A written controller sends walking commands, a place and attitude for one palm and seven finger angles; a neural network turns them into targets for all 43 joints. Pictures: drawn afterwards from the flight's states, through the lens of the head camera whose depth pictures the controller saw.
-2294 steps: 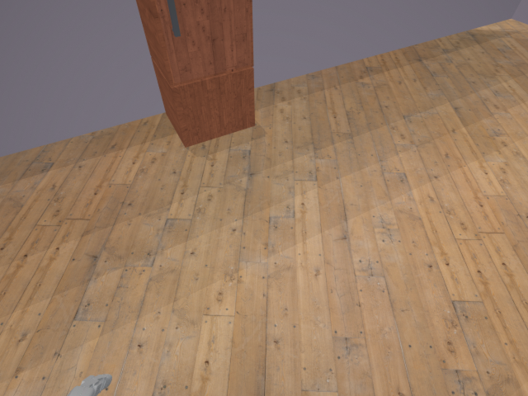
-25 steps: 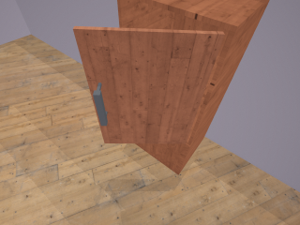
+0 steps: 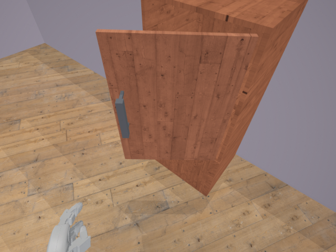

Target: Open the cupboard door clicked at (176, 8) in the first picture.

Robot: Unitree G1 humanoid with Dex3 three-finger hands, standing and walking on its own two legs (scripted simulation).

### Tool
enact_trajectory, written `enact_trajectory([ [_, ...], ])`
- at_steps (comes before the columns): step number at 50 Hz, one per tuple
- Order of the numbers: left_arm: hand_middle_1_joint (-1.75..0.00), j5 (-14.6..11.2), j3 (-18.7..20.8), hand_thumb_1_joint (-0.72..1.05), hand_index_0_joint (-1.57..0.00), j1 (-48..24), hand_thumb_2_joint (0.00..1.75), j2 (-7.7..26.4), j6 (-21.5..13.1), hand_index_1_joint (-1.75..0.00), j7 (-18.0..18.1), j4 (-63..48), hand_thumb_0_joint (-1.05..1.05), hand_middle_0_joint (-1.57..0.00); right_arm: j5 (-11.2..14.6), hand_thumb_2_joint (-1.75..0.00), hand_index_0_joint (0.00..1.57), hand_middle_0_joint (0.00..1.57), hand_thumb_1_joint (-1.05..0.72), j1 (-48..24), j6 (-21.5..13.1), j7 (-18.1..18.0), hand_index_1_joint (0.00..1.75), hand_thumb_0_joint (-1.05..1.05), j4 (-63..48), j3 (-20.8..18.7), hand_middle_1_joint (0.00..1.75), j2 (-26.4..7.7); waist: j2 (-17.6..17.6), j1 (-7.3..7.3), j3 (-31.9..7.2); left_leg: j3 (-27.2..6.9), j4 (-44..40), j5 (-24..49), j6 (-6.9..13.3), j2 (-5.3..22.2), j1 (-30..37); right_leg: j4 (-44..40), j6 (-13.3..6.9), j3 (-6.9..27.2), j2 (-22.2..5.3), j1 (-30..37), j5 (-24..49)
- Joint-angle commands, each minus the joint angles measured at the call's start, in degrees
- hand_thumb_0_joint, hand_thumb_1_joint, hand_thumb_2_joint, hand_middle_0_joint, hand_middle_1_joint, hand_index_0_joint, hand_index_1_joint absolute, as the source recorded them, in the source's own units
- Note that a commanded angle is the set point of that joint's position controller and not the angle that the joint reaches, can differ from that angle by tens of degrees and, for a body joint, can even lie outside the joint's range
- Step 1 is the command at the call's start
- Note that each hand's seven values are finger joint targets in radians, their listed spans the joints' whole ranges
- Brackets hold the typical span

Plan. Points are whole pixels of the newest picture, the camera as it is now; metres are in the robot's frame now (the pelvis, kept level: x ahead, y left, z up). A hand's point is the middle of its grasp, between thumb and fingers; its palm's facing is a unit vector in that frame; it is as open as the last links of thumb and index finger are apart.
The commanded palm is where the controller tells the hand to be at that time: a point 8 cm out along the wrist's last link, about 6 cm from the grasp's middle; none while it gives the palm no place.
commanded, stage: raise the hand with hooked fingers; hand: left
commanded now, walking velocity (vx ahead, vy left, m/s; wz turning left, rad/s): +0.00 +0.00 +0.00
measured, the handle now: (124, 115) +0.54 +0.18 -0.02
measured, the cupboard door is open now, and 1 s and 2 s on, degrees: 39 39 39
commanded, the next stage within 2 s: move the hooked fingers beside the handle in 1.96 s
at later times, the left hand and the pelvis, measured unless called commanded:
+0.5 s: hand (91, 231) +0.17 +0.18 -0.02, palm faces +0.05 -0.99 -0.12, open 9.9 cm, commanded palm +0.15 +0.25 -0.04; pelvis -0.05 -0.05 -0.10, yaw +3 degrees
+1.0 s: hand (80, 209) +0.22 +0.23 -0.03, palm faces +0.01 -1.00 -0.04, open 12.9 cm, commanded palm +0.20 +0.29 -0.02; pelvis -0.03 -0.01 -0.07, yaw +0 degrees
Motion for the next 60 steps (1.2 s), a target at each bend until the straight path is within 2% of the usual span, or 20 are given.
enact_trajectory([
  [1,-0.42,-2.6,4.9,0.71,-0.21,0.1,0.82,1.1,-12.5,-0.42,-4.2,-6.1,0.00,-0.21,-0.9,-0.90,0.20,0.20,-0.90,-6.5,-5.1,0.4,0.30,0.00,-14.3,-3.8,0.30,-11.3,-4.3,-0.67,3.0,-7.4,5.3,8.0,-4.1,4.5,-9.8,0.1,-0.9,-5.0,3.0,-14.2,2.9],
  [3,-0.45,-4.9,5.3,0.67,-0.22,6.3,0.80,-2.6,-20.7,-0.45,-10.0,-0.4,0.00,-0.22,-1.3,-0.90,0.20,0.20,-0.90,-8.7,-4.8,1.5,0.30,0.00,-17.2,-4.0,0.30,-10.7,-14.5,1.47,0.6,-6.8,11.7,2.9,-4.2,4.0,-18.9,8.1,-0.9,-6.2,4.0,-21.1,-0.4],
  [4,-0.47,-6.1,5.8,0.64,-0.22,7.0,0.79,-2.6,-25.4,-0.47,-13.4,-0.4,0.00,-0.22,-1.5,-0.90,0.20,0.20,-0.90,-9.6,-5.0,2.1,0.30,0.00,-18.7,-4.5,0.30,-10.9,-15.0,2.39,-2.0,-6.1,14.8,0.5,-4.4,3.6,-22.5,11.7,-1.1,-5.8,4.1,-23.8,-2.5],
  [5,-0.48,-7.5,6.5,0.62,-0.22,7.5,0.78,-1.8,-29.7,-0.48,-17.2,-1.0,0.00,-0.22,-1.6,-0.90,0.20,0.20,-0.90,-10.3,-5.3,2.7,0.30,0.00,-20.4,-4.9,0.30,-11.0,-13.8,3.19,-4.0,-5.3,17.3,-1.1,-4.7,3.0,-25.3,14.2,-1.3,-5.1,4.0,-25.2,-3.6],
  [6,-0.50,-8.2,9.5,0.60,-0.22,7.8,0.77,1.5,-32.9,-0.50,-21.2,1.0,0.00,-0.22,-1.3,-0.90,0.20,0.20,-0.90,-10.2,-5.2,3.6,0.30,0.00,-21.9,-5.3,0.30,-11.4,-7.0,4.20,-5.1,-4.5,19.5,-1.1,-5.1,2.3,-26.1,16.3,-2.1,-3.7,3.5,-25.6,-3.1],
  [8,-0.53,-9.3,12.9,0.55,-0.22,6.1,0.75,6.1,-34.3,-0.53,-25.3,1.0,0.00,-0.22,-0.6,-0.90,0.20,0.20,-0.90,-11.5,-5.2,3.7,0.30,0.00,-26.1,-5.1,0.30,-12.0,0.3,4.92,-10.8,-2.8,23.6,-3.0,-4.3,1.3,-29.5,19.6,-2.1,-1.6,3.0,-26.2,-3.6],
  [12,-0.58,-11.5,17.1,0.46,-0.23,-12.0,0.71,13.2,-31.3,-0.58,-24.8,-16.5,0.00,-0.23,-0.1,-0.90,0.20,0.20,-0.90,-12.1,-4.3,2.0,0.30,0.00,-31.8,-4.5,0.30,-11.5,4.7,3.73,-18.8,-3.0,27.6,-12.3,-2.4,1.3,-35.2,19.3,-0.9,4.4,2.5,-27.8,-17.3],
  [16,-0.64,-12.5,16.8,0.36,-0.24,-23.7,0.67,15.3,-36.9,-0.64,-20.8,-36.4,0.00,-0.24,-0.8,-0.90,0.20,0.20,-0.90,-8.8,-5.1,-0.5,0.30,0.00,-29.6,-3.3,0.30,-9.7,9.9,-0.40,-24.3,-4.8,32.3,-9.7,-1.0,2.9,-32.0,19.0,-1.0,6.9,3.1,-28.3,-16.2],
  [18,-0.68,-12.0,12.6,0.32,-0.24,-17.1,0.65,12.3,-37.9,-0.68,-21.7,-35.8,0.00,-0.24,-0.7,-0.90,0.20,0.20,-0.90,-7.9,-5.9,-1.4,0.30,0.00,-27.8,-2.9,0.30,-10.0,9.7,-1.96,-22.3,-5.0,33.4,-8.2,-0.7,3.5,-31.8,18.6,-1.2,6.8,3.3,-29.8,-14.3],
  [22,-0.74,-12.5,11.0,0.22,-0.25,-16.0,0.61,13.4,-31.1,-0.74,-28.5,-21.1,0.00,-0.25,0.5,-0.90,0.20,0.20,-0.90,-6.3,-6.2,-2.6,0.30,0.00,-24.6,-2.1,0.30,-11.6,4.5,-4.76,-15.4,-5.7,35.4,-8.7,-0.7,3.9,-37.9,17.0,-0.2,7.2,3.4,-30.0,-13.6],
  [26,-0.80,-15.6,18.0,0.13,-0.25,-10.9,0.57,16.4,-17.0,-0.80,-33.0,-8.1,0.00,-0.25,1.8,-0.90,0.20,0.20,-0.90,-7.2,-4.6,-3.2,0.30,0.00,-26.6,-2.2,0.30,-12.0,-1.3,0.20,-16.8,-5.1,33.0,-6.5,-1.0,2.9,-40.4,13.5,0.7,8.9,2.0,-21.7,-12.7],
  [28,-0.82,-17.3,22.9,0.08,-0.26,-11.0,0.55,19.0,-13.8,-0.82,-32.5,-10.9,0.00,-0.26,1.5,-0.90,0.20,0.20,-0.90,-7.3,-3.8,-2.8,0.30,0.00,-28.3,-2.1,0.30,-11.7,-2.1,2.13,-21.1,-5.1,32.3,-2.6,-1.3,2.4,-39.3,13.4,1.8,9.6,0.5,-16.0,-4.7],
  [30,-0.86,-17.7,26.8,0.04,-0.26,-11.1,0.53,20.1,-15.2,-0.86,-29.8,-14.6,0.00,-0.26,0.9,-0.90,0.20,0.20,-0.90,-6.7,-3.7,-2.3,0.30,0.00,-28.4,-2.3,0.30,-10.6,-2.9,3.29,-23.8,-5.6,31.5,1.1,-1.6,2.9,-38.1,15.3,2.2,9.1,0.3,-13.0,4.4],
  [32,-0.88,-17.2,28.1,-0.01,-0.27,-11.0,0.51,20.0,-19.7,-0.88,-27.0,-18.9,0.00,-0.27,0.1,-0.90,0.20,0.20,-0.90,-5.7,-4.1,-1.5,0.30,0.00,-28.0,-2.5,0.30,-9.3,1.1,4.39,-26.3,-5.7,30.4,5.5,-2.0,3.2,-35.6,18.8,1.5,7.6,1.1,-11.6,14.1],
  [37,-0.96,-14.7,21.1,-0.13,-0.27,-13.0,0.46,14.0,-27.2,-0.96,-27.1,-14.5,0.00,-0.27,-0.3,-0.90,0.20,0.20,-0.90,-4.1,-4.4,-0.4,0.30,0.00,-24.9,-3.4,0.30,-10.3,1.7,0.31,-20.4,-5.3,30.4,5.6,-1.7,3.3,-33.5,21.3,1.0,3.5,3.0,-21.1,12.6],
  [41,-1.02,-15.4,18.4,-0.22,-0.28,-17.6,0.42,14.6,-25.8,-1.02,-32.2,-10.9,0.00,-0.28,0.7,-0.90,0.20,0.20,-0.90,-3.2,-4.6,-1.3,0.30,0.00,-25.4,-3.4,0.30,-12.5,2.5,-1.26,-17.5,-5.5,29.2,0.8,-1.1,3.3,-32.6,19.2,0.0,2.7,3.7,-25.6,1.4],
  [47,-1.11,-16.4,24.9,-0.36,-0.29,-19.4,0.36,21.9,-25.1,-1.11,-31.0,-21.4,0.00,-0.29,0.4,-0.90,0.20,0.20,-0.90,-2.7,-5.2,-1.9,0.30,0.00,-26.7,-3.1,0.30,-12.2,10.0,2.21,-27.7,-6.7,25.3,10.8,-1.9,3.7,-21.0,20.9,-1.1,-0.8,4.7,-22.1,8.0],
  [51,-1.17,-16.4,24.3,-0.45,-0.30,-18.9,0.32,19.4,-24.5,-1.17,-27.9,-16.9,0.00,-0.30,0.1,-0.90,0.20,0.20,-0.90,-2.8,-4.4,-1.3,0.30,0.00,-26.5,-2.6,0.30,-12.2,8.0,1.25,-21.0,-8.0,24.0,10.2,-3.1,4.0,-21.6,20.7,-1.4,-2.9,5.3,-25.3,5.5],
  [56,-1.20,-15.0,20.4,-0.50,-0.30,-21.6,0.30,17.2,-18.7,-1.20,-30.8,-8.0,0.00,-0.30,0.8,-0.90,0.20,0.20,-0.90,-2.4,-2.6,-1.4,0.30,0.00,-28.1,-2.2,0.30,-13.5,6.3,-0.10,-16.2,-8.0,21.8,3.0,-3.2,3.9,-24.2,18.7,-1.2,-3.2,5.2,-27.2,1.3],
  [60,-1.20,-14.7,22.1,-0.50,-0.30,-27.7,0.30,20.8,-17.6,-1.20,-32.4,-10.5,0.00,-0.30,0.9,-0.90,0.20,0.20,-0.90,-2.5,-2.4,-2.0,0.30,0.00,-28.9,-2.1,0.30,-13.7,5.6,0.01,-20.2,-8.3,21.1,2.8,-2.9,3.9,-21.9,17.5,-1.1,-2.8,5.1,-25.2,1.0],
])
